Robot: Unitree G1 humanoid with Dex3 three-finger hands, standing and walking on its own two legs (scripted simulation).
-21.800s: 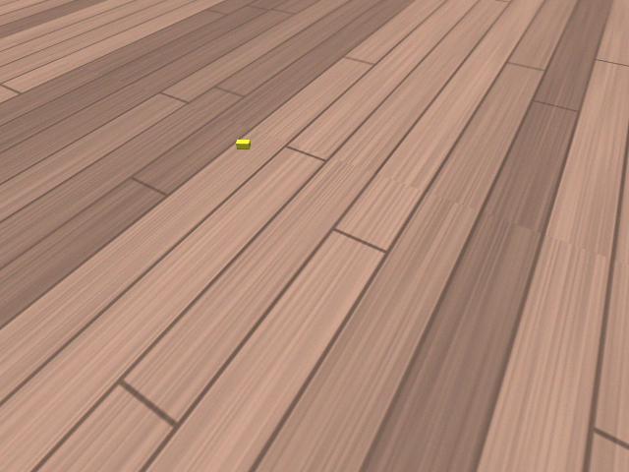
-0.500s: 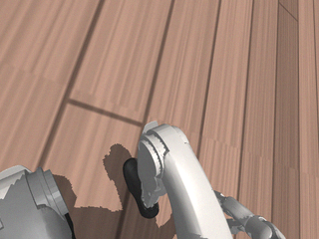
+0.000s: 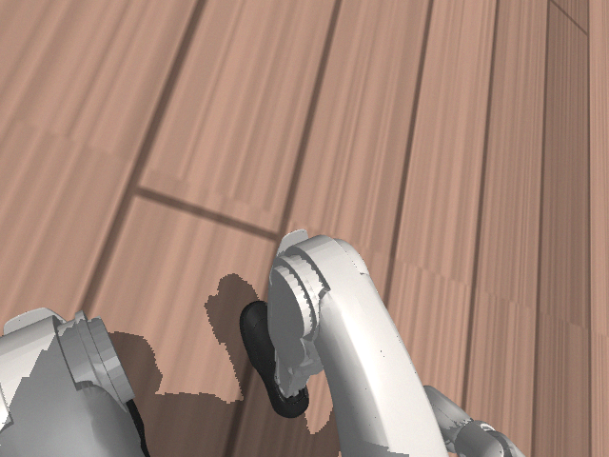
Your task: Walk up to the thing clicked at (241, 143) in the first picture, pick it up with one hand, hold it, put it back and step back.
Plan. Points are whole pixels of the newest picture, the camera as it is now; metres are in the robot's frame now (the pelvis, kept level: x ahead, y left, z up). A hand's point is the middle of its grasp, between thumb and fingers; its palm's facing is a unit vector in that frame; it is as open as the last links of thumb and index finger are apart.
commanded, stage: settle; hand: left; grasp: from above
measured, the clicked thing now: out of the picture +0.44 +0.32 -0.28
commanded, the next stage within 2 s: lift in 0.82 s
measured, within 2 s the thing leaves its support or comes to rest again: leaves its support in 0.26 s
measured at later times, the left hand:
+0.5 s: hand out of the picture +0.44 +0.34 -0.19, palm faces -0.41 -0.05 -0.91, open 6.6 cm
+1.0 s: hand out of the picture +0.43 +0.34 -0.12, palm faces -0.45 +0.00 -0.89, open 6.6 cm
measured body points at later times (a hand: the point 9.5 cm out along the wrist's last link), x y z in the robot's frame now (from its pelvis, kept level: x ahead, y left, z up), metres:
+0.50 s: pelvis +0.01 +0.00 +0.01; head +0.25 +0.12 +0.37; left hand +0.45 +0.34 -0.14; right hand +0.10 -0.26 -0.07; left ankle +0.06 +0.13 -0.27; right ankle +0.12 -0.11 -0.27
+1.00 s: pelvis +0.00 +0.00 +0.03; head +0.22 +0.10 +0.41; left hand +0.44 +0.33 -0.07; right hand +0.09 -0.28 -0.06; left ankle +0.06 +0.13 -0.27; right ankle +0.12 -0.11 -0.27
